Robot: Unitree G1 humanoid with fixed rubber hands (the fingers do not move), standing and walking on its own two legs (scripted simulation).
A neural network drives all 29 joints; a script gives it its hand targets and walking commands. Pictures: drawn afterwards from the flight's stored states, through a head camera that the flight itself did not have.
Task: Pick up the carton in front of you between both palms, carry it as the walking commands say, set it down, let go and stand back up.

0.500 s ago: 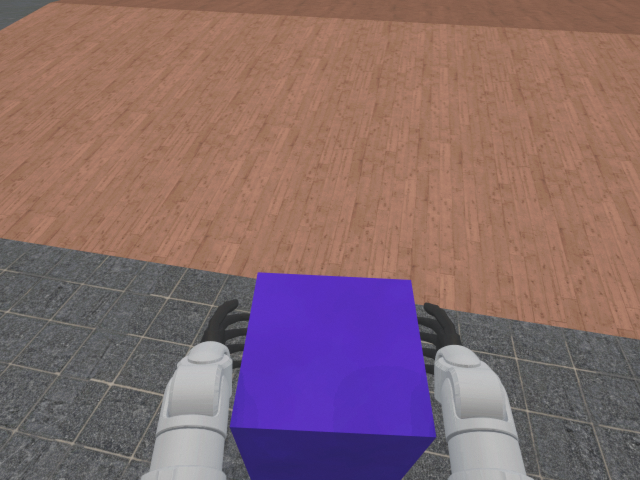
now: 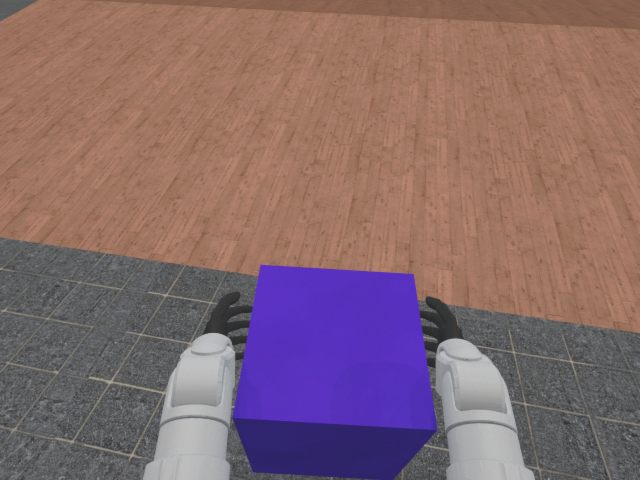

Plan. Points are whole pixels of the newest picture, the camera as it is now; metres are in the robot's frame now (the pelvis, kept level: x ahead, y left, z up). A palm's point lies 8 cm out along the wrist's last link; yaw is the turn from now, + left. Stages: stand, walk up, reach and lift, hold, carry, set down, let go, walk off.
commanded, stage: hold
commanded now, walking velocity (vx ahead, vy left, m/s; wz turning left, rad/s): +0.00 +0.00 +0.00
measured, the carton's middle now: (329, 377) +0.29 +0.00 -0.04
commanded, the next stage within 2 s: carry in 0.18 s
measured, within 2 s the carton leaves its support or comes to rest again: neither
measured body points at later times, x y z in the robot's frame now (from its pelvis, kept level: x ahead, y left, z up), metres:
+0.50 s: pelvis +0.07 -0.03 +0.00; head +0.05 -0.04 +0.45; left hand +0.36 +0.11 +0.08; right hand +0.35 -0.19 +0.07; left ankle +0.05 +0.11 -0.70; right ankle +0.01 -0.12 -0.74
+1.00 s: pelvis +0.35 -0.03 -0.01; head +0.33 -0.03 +0.44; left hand +0.59 +0.10 +0.06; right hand +0.56 -0.21 +0.06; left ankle +0.21 +0.08 -0.74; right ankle +0.46 -0.15 -0.73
